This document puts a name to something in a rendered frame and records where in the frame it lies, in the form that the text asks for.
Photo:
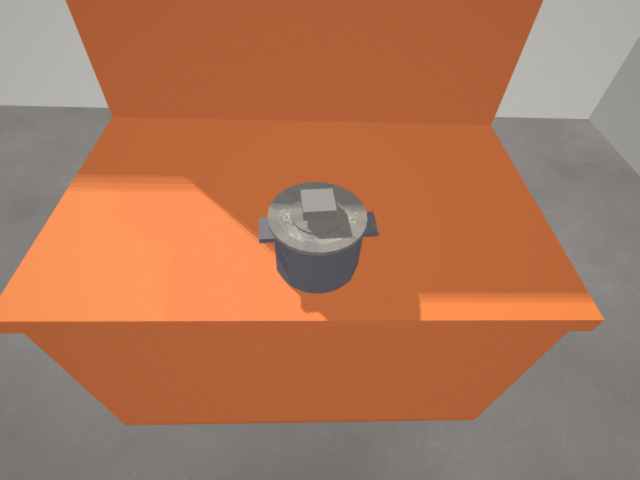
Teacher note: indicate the pot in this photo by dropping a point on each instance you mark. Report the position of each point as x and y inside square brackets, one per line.
[316, 274]

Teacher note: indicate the table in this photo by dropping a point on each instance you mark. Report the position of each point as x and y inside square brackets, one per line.
[148, 284]

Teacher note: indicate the knob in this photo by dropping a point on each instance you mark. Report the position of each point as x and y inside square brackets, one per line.
[318, 204]

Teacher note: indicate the lid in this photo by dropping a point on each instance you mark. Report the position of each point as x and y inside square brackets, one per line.
[317, 237]

